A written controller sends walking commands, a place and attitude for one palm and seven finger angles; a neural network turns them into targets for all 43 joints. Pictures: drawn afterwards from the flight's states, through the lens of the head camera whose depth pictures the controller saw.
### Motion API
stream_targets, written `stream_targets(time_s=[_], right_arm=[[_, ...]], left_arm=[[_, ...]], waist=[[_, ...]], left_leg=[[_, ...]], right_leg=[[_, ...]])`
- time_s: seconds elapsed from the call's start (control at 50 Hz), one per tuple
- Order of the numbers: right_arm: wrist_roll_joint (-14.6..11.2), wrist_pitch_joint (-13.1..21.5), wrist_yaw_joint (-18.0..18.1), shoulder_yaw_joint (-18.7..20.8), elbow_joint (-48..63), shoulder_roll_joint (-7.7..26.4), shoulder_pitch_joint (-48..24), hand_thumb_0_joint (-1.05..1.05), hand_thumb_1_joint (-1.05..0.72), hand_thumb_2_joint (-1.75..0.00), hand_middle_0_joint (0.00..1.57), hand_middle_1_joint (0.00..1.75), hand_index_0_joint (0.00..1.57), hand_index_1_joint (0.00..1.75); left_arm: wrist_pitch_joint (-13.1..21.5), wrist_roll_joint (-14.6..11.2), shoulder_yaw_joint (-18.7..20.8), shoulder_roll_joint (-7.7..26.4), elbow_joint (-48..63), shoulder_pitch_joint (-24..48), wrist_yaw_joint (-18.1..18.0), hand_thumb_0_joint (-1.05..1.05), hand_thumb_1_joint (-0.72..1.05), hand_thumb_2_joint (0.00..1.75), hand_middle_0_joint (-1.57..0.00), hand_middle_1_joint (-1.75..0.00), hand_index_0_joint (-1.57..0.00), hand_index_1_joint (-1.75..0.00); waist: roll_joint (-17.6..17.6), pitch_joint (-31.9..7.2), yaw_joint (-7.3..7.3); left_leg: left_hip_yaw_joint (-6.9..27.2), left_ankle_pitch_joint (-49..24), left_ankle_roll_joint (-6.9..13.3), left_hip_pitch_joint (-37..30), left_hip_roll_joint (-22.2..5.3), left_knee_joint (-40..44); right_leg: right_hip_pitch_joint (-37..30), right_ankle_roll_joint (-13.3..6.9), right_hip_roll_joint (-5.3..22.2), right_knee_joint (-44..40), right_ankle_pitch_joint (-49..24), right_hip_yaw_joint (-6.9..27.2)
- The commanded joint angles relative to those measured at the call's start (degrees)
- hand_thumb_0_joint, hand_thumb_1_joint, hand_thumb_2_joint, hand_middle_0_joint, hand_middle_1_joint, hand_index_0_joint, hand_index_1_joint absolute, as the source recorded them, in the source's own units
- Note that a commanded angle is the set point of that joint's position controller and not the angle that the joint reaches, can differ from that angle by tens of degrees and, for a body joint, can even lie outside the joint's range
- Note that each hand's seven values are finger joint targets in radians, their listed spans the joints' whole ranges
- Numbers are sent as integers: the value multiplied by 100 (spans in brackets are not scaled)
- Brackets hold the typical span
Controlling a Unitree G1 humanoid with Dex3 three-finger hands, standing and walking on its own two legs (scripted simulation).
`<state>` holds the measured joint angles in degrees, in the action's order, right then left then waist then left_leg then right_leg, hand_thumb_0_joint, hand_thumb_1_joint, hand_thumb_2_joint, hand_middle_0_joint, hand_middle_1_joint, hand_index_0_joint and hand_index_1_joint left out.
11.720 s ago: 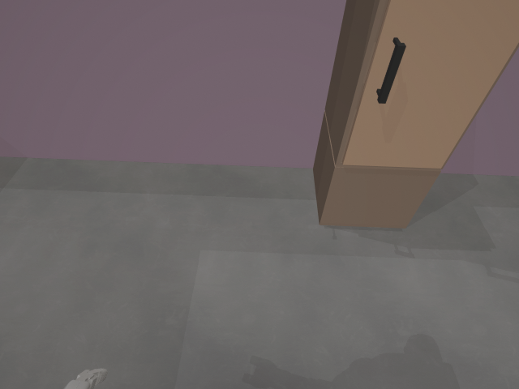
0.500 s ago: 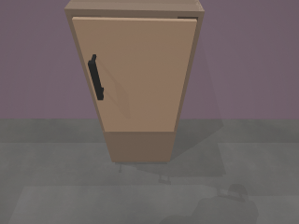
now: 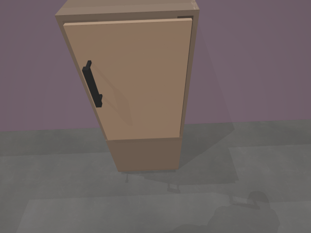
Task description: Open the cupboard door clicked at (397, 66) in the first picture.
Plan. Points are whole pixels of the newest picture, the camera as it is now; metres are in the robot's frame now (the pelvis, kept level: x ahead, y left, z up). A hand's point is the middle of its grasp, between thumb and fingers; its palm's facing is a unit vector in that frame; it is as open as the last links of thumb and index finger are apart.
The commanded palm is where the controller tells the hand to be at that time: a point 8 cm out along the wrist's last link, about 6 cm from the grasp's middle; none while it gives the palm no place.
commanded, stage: look again from close up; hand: left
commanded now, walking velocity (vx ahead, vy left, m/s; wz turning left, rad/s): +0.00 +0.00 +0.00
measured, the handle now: (94, 85) +0.58 +0.26 +0.05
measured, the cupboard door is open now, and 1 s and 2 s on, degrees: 0 0 0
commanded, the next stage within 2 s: raise the hand with hooked fingers in 0.02 s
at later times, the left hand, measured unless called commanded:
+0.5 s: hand (94, 217) +0.17 +0.17 -0.03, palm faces +0.03 -1.00 +0.01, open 8.3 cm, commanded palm +0.12 +0.24 -0.04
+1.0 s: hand (64, 202) +0.19 +0.24 +0.00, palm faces +0.13 -0.99 -0.05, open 11.3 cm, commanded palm +0.16 +0.29 +0.01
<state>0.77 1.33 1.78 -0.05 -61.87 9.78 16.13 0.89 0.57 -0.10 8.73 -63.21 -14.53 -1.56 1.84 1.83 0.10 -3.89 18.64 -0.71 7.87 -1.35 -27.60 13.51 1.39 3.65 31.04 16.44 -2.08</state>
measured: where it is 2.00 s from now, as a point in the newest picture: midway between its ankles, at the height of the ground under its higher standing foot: outside the picture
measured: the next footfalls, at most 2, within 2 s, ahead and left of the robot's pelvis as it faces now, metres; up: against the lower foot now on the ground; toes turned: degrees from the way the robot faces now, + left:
none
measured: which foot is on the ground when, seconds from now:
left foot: down 0.00-1.00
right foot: down 0.00-1.00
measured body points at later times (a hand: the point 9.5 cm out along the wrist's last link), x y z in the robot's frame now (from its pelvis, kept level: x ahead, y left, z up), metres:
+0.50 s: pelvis -0.04 -0.02 -0.06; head +0.00 -0.02 +0.39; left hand +0.16 +0.22 -0.03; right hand +0.19 -0.28 -0.09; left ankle -0.04 +0.12 -0.74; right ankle +0.00 -0.13 -0.74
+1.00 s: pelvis -0.05 +0.01 -0.06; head +0.01 +0.01 +0.39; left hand +0.18 +0.29 +0.01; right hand +0.10 -0.22 -0.15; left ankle -0.04 +0.12 -0.74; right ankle +0.00 -0.13 -0.74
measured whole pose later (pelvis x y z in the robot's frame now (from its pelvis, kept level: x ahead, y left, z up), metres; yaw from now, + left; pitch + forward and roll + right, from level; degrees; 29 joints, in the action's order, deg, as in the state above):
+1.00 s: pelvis -0.05 +0.01 -0.06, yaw +1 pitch +11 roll -1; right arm -1.6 12.7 3.4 -1.8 -31.6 11.7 18.5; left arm 14.3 -18.4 17.5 15.4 -1.8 -17.1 14.7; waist 1.2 -5.4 1.1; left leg -0.9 28.0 -0.3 40.9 -2.8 -57.9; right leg 42.9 1.2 3.5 54.9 22.7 -3.5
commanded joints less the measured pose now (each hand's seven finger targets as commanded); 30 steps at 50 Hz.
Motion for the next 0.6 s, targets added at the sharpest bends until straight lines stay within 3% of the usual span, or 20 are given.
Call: stream_targets(time_s=[0.0, 0.08, 0.1, 0.12, 0.14, 0.16, 0.18, 0.2, 0.22, 0.24, 0.26, 0.3, 0.32, 0.36, 0.38, 0.42, 0.48, 0.54, 0.56, 0.58], right_arm=[[11, 61, -4, 82, 146, 447, 355, 0, -90, -90, 20, 30, 20, 30], [12, 49, -4, 83, 94, 431, 345, 0, -90, -90, 20, 30, 20, 30], [-50, 20, -51, 181, 457, 720, -254, 0, -90, -90, 20, 30, 20, 30], [-339, 993, 213, 260, 2315, 1488, -217, 0, -90, -90, 20, 30, 20, 30], [-221, 1445, 438, 184, 1981, 966, -651, 0, -90, -90, 20, 30, 20, 30], [-308, 1573, 452, 226, 1627, 979, -670, 0, -90, -90, 20, 30, 20, 30], [-393, 1566, 390, 230, 1622, 748, -467, 0, -90, -90, 20, 30, 20, 30], [-401, 1677, 363, 232, 2126, 960, -655, 0, -90, -90, 20, 30, 20, 30], [-299, 1747, 381, 371, 2206, 1080, -545, 0, -90, -90, 20, 30, 20, 30], [-222, 1817, 369, 388, 2340, 1059, -551, 0, -90, -90, 20, 30, 20, 30], [-193, 1852, 312, 428, 2492, 1049, -548, 0, -90, -90, 20, 30, 20, 30], [-123, 1916, 139, 489, 2830, 967, -651, 0, -90, -90, 20, 30, 20, 30], [-112, 1941, 45, 538, 2988, 982, -687, 0, -90, -90, 20, 30, 20, 30], [-139, 1897, -130, 629, 3350, 1123, -745, 0, -90, -90, 20, 30, 20, 30], [-175, 1867, -150, 627, 3554, 1178, -820, 0, -90, -90, 20, 30, 20, 30], [-237, 1742, -126, 611, 3947, 1202, -972, 0, -90, -90, 20, 30, 20, 30], [-247, 1648, -21, 571, 4346, 1132, -965, 0, -90, -90, 20, 30, 20, 30], [-157, 1649, 47, 505, 4178, 1002, -548, 0, -90, -90, 20, 30, 20, 30], [-100, 1649, 73, 449, 4119, 1035, -476, 0, -90, -90, 20, 30, 20, 30], [-89, 1657, 108, 436, 4021, 1042, -432, 0, -90, -90, 20, 30, 20, 30]], left_arm=[[70, 20, 141, 679, 211, -313, -32, 0, 90, 90, -20, -30, -20, -30], [76, 23, 152, 698, 209, -287, -26, 0, 90, 90, -20, -30, -20, -30], [105, 29, 172, 857, -28, -841, -262, 0, 90, 90, -20, -30, -20, -30], [1480, -1047, 910, 2059, 8802, 3780, -223, 0, 88, 89, -20, -32, -20, -32], [1139, -572, 946, 1657, 7034, 802, -448, 0, 85, 88, -20, -33, -20, -33], [869, -770, 687, 1180, 6558, 661, -721, 0, 83, 87, -21, -34, -21, -34], [364, -851, 101, -18, 5544, -869, -643, 0, 81, 86, -21, -36, -21, -36], [578, -1013, 183, 166, 6673, 147, -494, 0, 78, 85, -21, -37, -21, -37], [894, -947, 700, 635, 6674, 181, -403, 0, 76, 84, -21, -39, -21, -39], [1235, -928, 729, 514, 6294, 13, -254, 0, 74, 83, -21, -40, -21, -40], [1495, -961, 1001, 536, 5597, -415, -26, 0, 71, 82, -21, -42, -21, -42], [2266, -1176, 973, 83, 4770, -1478, 613, 0, 67, 80, -22, -45, -22, -45], [2701, -1318, 1039, 75, 4763, -1736, 983, 0, 64, 79, -22, -47, -22, -47], [3342, -1588, 1528, 489, 4558, -1855, 1828, 0, 60, 77, -22, -50, -22, -50], [3459, -1682, 1652, 658, 4615, -1667, 2140, 0, 57, 76, -22, -51, -22, -51], [3205, -1742, 1849, 964, 5173, -1348, 2369, 0, 53, 74, -23, -54, -23, -54], [2865, -1909, 2004, 1270, 6493, -405, 2221, 0, 46, 71, -23, -58, -23, -58], [3245, -1793, 1999, 1296, 7827, 394, 1763, 0, 39, 68, -24, -63, -24, -63], [3409, -1737, 1821, 1325, 8334, 895, 1652, 0, 36, 67, -24, -64, -24, -64], [3493, -1652, 1652, 1198, 8368, 859, 1604, 0, 34, 66, -24, -66, -24, -66]], waist=[[-356, 75, -13], [-266, 90, -15], [-1335, 301, -261], [195, -2721, 424], [1199, -2433, -128], [1217, -1779, 43], [476, -1124, 98], [255, -433, 159], [-235, -570, 267], [-694, -200, 267], [-1029, -12, 105], [-1839, -116, -234], [-1928, -305, -340], [-1421, -805, -479], [-1229, -1035, -470], [-618, -1536, -544], [-168, -1898, -387], [414, -2177, -109], [256, -2167, 94], [348, -2176, 159]], left_leg=[[343, -1088, 206, 335, -411, 497], [296, -1099, 177, 316, -414, 490], [137, -1058, -11, 944, -526, -686], [190, -2129, 242, -393, 118, 192], [48, -2995, 288, -663, 40, 204], [87, -2289, 96, -144, -2, 72], [151, -1961, 123, 290, -45, 120], [318, -1586, 125, 654, 31, 37], [268, -1182, 145, 829, 73, -174], [276, -803, 172, 1266, 139, -392], [310, -523, 145, 1718, 209, -596], [253, -157, 68, 2563, 246, -1168], [220, -94, 42, 2875, 271, -1452], [145, -173, -30, 3243, 366, -2007], [93, -161, -17, 3485, 406, -2219], [-71, -85, 61, 3642, 492, -2421], [-30, 85, 128, 3634, 442, -2614], [203, -203, 175, 3239, 231, -2752], [307, -156, 200, 3267, 169, -2865], [342, -103, 209, 3204, 130, -2893]], right_leg=[[-203, -288, 283, -527, -1320, 320], [-208, -307, 303, -583, -1415, 341], [-327, -187, 626, -558, -3753, 702], [-971, -328, 96, -23, -3208, 341], [-841, -446, -226, 156, -2242, 217], [-362, -363, -224, -19, -1421, -61], [-25, -253, -215, -125, -1185, -228], [273, -197, -192, -141, -1046, -226], [590, -168, -220, -151, -578, -299], [1055, -124, -259, -86, -111, -351], [1321, -134, -260, 46, 298, -337], [1718, -135, -261, 577, 790, -226], [1740, -155, -243, 830, 724, -121], [1497, -261, -149, 1302, 234, 208], [1467, -267, -71, 1461, 77, 318], [1409, -235, -29, 1527, 158, 518], [1557, -177, -33, 1460, 806, 764], [1976, -224, -222, 1867, 390, 447], [2250, -223, -300, 2059, 363, 334], [2429, -249, -323, 2089, 402, 294]])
